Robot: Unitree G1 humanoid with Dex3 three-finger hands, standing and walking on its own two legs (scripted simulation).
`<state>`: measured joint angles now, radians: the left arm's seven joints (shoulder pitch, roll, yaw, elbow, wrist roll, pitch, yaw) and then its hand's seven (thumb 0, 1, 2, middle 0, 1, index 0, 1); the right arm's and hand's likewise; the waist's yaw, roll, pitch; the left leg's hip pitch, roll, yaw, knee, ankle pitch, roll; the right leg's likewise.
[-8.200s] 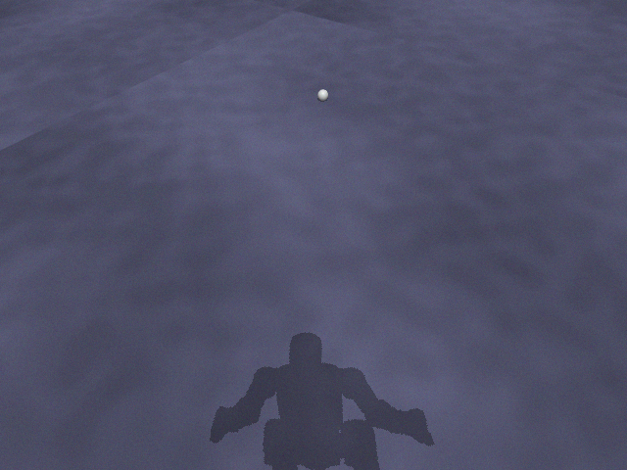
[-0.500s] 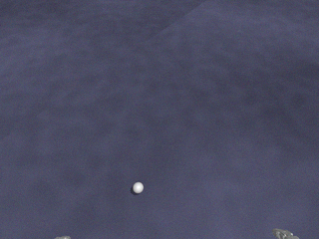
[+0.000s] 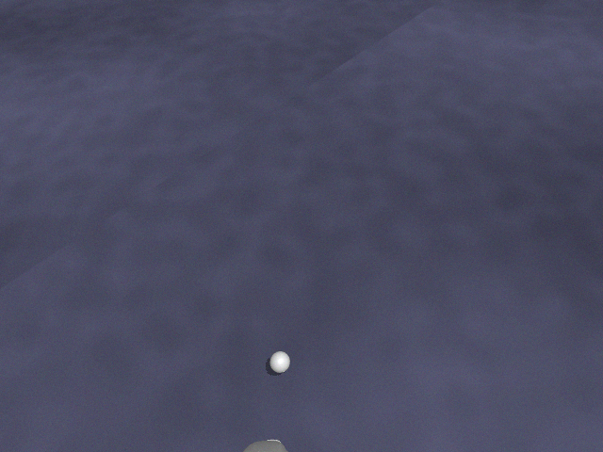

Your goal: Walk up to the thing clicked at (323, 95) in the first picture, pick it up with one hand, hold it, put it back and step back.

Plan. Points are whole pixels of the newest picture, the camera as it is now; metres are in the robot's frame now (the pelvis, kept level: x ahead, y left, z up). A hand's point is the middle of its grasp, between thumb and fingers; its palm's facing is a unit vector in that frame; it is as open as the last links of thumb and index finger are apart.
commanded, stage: walk up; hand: left
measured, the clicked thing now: (279, 361) +0.46 +0.18 -0.74
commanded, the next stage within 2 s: none
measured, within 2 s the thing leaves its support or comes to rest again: neither
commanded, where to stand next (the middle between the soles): +0.06 -0.02 m, yaw -3 degrees
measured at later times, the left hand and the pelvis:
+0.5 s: hand out of the picture +0.05 +0.26 -0.17, palm faces -0.12 -0.90 -0.41, open 7.4 cm; pelvis -0.04 -0.01 -0.03, yaw -6 degrees
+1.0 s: hand out of the picture +0.09 +0.33 -0.15, palm faces -0.06 -0.91 -0.40, open 7.4 cm; pelvis -0.01 +0.04 -0.01, yaw -3 degrees
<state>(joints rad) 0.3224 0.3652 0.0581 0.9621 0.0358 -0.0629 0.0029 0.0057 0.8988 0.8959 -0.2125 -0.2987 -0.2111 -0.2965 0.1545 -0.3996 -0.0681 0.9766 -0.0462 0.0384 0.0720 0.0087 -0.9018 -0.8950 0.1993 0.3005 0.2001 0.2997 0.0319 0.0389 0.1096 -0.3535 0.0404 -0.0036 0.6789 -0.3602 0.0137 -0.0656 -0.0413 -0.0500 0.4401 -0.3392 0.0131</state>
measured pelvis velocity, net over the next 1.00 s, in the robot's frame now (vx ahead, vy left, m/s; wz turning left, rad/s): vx -0.01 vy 0.04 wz -0.05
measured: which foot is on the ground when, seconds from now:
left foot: up 0.00-0.02, down 0.04-0.44, up 0.46-0.74, down 0.76-1.00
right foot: down 0.00-0.06, up 0.08-0.40, down 0.42-0.78, up 0.80-1.00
